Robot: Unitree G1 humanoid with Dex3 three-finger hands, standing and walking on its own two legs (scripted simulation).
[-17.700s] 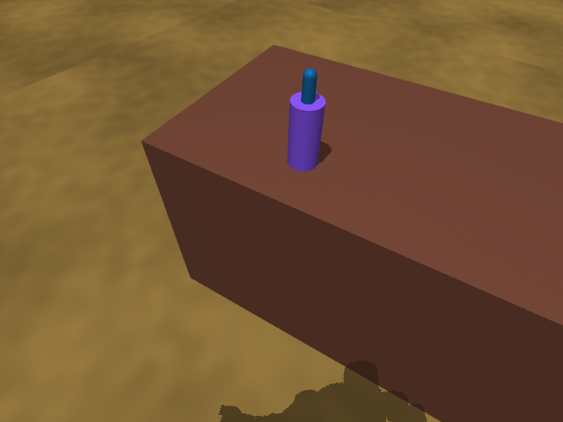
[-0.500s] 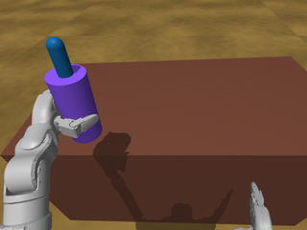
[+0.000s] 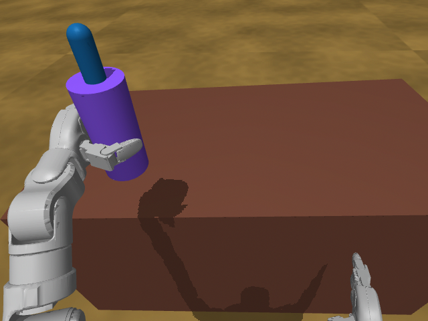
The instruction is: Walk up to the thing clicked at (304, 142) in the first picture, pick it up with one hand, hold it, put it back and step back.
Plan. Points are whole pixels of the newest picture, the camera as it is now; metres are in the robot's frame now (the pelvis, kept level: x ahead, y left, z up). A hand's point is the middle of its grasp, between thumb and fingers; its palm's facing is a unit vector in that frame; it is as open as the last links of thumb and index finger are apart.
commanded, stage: hold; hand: left
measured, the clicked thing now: (107, 109) +0.34 +0.16 +0.28
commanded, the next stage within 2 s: crouch in 1.00 s
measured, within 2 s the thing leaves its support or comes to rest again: neither
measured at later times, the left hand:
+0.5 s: hand (107, 154) +0.32 +0.18 +0.21, palm faces +0.14 -0.99 -0.09, open 10.4 cm
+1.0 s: hand (111, 124) +0.35 +0.17 +0.25, palm faces +0.11 -0.99 -0.02, open 10.4 cm
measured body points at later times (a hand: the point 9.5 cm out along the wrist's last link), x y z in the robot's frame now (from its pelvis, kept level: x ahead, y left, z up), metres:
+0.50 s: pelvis +0.00 +0.00 +0.00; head -0.02 -0.04 +0.45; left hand +0.30 +0.23 +0.22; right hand +0.19 -0.25 -0.07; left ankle +0.01 +0.13 -0.73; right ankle +0.04 -0.15 -0.73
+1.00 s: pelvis +0.00 +0.00 +0.00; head -0.03 -0.03 +0.45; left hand +0.33 +0.22 +0.25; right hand +0.18 -0.26 -0.06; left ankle +0.01 +0.13 -0.73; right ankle +0.04 -0.15 -0.73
